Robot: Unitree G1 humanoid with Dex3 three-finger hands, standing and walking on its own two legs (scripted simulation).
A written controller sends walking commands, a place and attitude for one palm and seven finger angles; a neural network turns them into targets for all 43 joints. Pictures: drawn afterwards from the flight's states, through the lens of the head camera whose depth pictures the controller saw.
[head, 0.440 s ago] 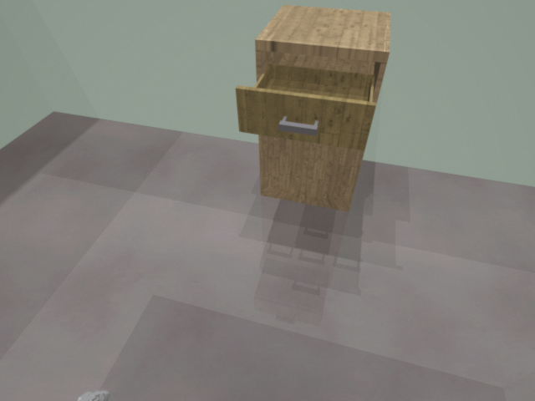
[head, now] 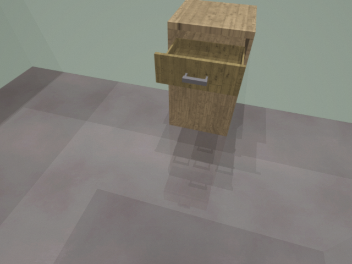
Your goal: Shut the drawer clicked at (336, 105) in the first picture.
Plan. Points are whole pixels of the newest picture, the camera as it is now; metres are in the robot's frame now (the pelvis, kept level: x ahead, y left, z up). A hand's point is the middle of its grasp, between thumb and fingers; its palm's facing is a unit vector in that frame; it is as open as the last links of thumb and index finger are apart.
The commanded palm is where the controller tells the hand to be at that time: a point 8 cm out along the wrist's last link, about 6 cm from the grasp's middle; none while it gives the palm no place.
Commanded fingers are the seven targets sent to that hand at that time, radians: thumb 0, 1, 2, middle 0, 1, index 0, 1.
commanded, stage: stand and wait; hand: left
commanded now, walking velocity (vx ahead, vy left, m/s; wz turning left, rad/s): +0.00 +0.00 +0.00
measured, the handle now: (195, 78) +0.92 -0.04 -0.09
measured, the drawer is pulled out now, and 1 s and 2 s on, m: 0.30 0.30 0.30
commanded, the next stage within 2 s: look at it before walking up in 0.38 s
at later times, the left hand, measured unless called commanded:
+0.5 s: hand out of the picture +0.07 +0.25 -0.15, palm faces -0.02 -0.94 -0.33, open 7.4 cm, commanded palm none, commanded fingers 0.00 0.90 0.90 -0.20 -0.30 -0.20 -0.30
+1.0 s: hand out of the picture +0.08 +0.25 -0.15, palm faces -0.03 -0.94 -0.33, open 7.4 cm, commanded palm none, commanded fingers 0.00 0.90 0.90 -0.20 -0.30 -0.20 -0.30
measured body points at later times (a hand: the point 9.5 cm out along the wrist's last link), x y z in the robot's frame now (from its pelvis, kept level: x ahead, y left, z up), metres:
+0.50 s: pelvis +0.01 +0.01 +0.00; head +0.00 +0.00 +0.45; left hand +0.08 +0.30 -0.13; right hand +0.07 -0.29 -0.13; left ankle +0.02 +0.13 -0.74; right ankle +0.01 -0.11 -0.74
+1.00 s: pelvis +0.02 +0.00 +0.00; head +0.02 +0.00 +0.45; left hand +0.08 +0.30 -0.13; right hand +0.09 -0.29 -0.13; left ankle +0.02 +0.13 -0.74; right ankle +0.01 -0.11 -0.74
